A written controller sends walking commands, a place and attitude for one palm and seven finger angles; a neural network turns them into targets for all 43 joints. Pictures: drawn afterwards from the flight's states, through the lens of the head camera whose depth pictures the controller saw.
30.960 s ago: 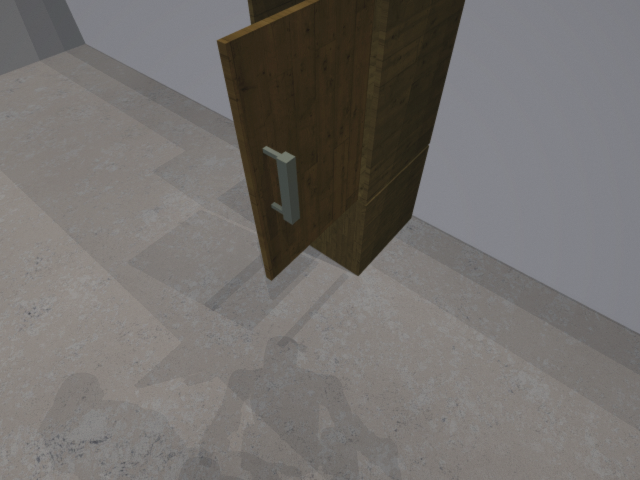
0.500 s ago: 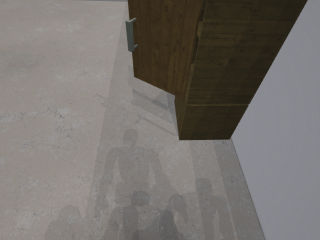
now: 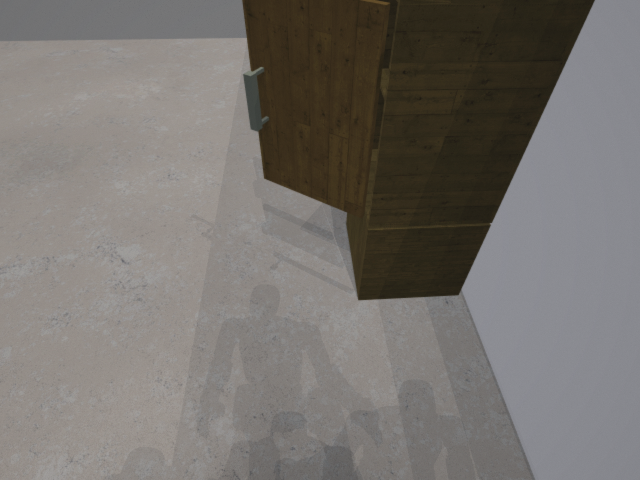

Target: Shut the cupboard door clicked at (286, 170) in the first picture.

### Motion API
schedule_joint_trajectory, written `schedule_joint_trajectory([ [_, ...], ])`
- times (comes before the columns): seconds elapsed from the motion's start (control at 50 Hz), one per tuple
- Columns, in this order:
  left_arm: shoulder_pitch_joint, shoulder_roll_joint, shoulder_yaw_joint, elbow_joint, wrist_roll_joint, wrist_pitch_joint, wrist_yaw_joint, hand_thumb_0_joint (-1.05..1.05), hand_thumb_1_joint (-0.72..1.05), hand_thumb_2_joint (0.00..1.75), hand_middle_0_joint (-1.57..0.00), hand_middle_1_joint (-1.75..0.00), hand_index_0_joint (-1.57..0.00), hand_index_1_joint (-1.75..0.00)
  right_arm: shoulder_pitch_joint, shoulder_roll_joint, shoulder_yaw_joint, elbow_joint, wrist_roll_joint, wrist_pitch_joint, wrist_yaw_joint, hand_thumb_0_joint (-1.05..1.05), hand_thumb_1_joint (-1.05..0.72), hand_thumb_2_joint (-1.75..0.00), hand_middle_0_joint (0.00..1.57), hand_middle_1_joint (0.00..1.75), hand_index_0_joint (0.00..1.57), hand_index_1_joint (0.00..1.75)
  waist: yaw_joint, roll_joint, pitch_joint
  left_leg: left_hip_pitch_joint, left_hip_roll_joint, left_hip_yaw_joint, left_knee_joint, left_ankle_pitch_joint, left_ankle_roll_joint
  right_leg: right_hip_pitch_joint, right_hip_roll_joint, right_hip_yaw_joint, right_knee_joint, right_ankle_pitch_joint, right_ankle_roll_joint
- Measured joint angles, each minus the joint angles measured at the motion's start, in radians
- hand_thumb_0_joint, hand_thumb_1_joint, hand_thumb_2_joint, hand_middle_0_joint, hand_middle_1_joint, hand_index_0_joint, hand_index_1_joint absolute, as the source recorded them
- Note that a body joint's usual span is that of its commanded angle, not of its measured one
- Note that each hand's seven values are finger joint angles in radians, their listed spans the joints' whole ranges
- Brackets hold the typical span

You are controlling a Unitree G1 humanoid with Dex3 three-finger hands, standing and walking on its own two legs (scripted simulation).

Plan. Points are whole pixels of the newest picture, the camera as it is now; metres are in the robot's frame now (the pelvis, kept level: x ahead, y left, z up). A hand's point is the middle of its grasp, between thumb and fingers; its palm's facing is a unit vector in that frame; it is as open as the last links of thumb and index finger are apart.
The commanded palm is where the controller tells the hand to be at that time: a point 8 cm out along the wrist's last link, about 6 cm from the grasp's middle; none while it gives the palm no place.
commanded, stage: let the arm hang, fingers relaxed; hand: left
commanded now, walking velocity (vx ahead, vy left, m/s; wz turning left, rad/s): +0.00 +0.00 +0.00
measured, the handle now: (258, 99) +1.06 +0.22 -0.04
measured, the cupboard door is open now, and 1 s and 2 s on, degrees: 55 55 55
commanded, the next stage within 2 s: look to check the result in 0.08 s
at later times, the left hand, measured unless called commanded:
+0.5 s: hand out of the picture +0.06 +0.22 -0.16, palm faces +0.00 -0.95 -0.31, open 7.4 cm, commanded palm none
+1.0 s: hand out of the picture +0.09 +0.20 -0.17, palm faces +0.07 -0.96 -0.29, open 7.4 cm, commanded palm none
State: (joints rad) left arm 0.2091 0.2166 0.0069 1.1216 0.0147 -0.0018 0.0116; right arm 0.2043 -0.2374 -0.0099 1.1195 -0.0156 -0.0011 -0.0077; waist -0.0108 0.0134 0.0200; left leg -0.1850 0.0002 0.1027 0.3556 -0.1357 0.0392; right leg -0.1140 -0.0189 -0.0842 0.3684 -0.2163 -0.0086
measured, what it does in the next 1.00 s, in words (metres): stands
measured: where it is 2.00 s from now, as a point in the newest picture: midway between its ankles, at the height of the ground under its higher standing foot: outside the picture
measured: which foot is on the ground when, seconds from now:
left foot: down 0.00-0.98, up 1.00-1.00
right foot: down 0.00-1.00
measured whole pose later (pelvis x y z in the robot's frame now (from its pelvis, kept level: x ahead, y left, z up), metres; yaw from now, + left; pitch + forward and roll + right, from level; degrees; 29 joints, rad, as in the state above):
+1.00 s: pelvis +0.03 -0.02 -0.01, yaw +4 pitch -1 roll +0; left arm 0.15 0.25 0.02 1.07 0.01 0.01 0.03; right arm 0.16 -0.27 -0.01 1.09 -0.02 0.03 0.00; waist -0.02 0.01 0.06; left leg -0.23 0.01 0.03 0.51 -0.24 -0.01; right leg -0.08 -0.01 -0.16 0.41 -0.30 -0.04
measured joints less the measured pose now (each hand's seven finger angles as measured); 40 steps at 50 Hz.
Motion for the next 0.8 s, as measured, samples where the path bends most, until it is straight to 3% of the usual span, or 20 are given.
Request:
schedule_joint_trajectory([
  [0.46,-0.034,0.067,0.007,0.019,-0.004,-0.006,-0.004,0.0,0.91,0.9,-0.2,-0.3,-0.2,-0.3,-0.052,-0.048,0.001,0.009,0.002,0.001,0.002,0.01,-0.9,-0.9,0.2,0.29,0.2,0.3,0.003,0.004,0.031,0.028,0.012,-0.014,-0.026,-0.009,-0.02,0.046,0.017,-0.012,-0.059,0.002,-0.014],
  [0.8,-0.064,0.072,0.002,0.01,-0.003,-0.011,-0.005,0.0,0.91,0.9,-0.2,-0.3,-0.2,-0.3,-0.091,-0.069,0.006,0.0,0.002,-0.002,0.003,0.0,-0.9,-0.9,0.2,0.29,0.2,0.3,0.005,-0.001,0.017,0.056,0.015,-0.018,-0.045,-0.021,-0.032,0.077,0.023,-0.014,-0.082,-0.009,-0.021],
])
